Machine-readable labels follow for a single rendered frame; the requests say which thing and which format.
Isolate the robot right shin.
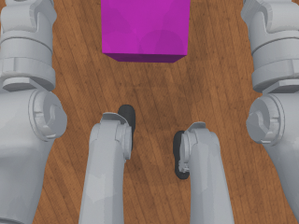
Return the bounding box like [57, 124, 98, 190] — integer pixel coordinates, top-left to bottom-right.
[178, 121, 221, 172]

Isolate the robot left forearm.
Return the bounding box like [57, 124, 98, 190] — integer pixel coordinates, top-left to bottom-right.
[0, 0, 57, 93]

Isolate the carton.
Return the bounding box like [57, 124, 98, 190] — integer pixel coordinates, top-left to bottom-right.
[101, 0, 191, 63]

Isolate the robot right forearm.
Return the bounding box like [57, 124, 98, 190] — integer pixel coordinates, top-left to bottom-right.
[240, 0, 299, 95]

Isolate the robot left upper arm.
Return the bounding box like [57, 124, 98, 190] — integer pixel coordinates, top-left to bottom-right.
[0, 89, 67, 224]

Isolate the robot right upper arm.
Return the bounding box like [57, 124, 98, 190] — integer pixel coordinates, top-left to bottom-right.
[246, 92, 299, 224]

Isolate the robot right thigh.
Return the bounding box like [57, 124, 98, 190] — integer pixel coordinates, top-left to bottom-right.
[180, 128, 235, 224]

